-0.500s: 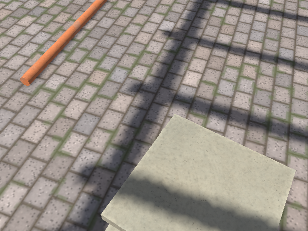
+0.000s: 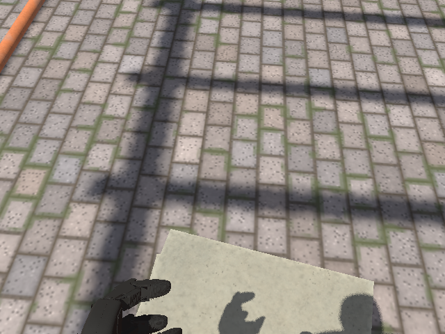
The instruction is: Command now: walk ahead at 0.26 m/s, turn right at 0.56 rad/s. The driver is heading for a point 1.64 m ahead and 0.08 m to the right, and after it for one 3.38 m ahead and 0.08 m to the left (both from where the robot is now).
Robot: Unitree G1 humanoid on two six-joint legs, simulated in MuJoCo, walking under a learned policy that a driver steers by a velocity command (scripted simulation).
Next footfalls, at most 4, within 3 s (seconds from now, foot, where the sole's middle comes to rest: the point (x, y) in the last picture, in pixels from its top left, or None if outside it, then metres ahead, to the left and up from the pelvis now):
0.50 left None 0.32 0.05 -0.63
2.16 left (233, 281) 0.56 0.00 -0.63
2.92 right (298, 188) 0.99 -0.25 -0.78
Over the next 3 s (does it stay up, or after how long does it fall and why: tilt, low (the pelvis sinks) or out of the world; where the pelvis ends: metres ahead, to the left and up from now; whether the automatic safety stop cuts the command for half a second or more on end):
stays up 0.88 -0.16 -0.02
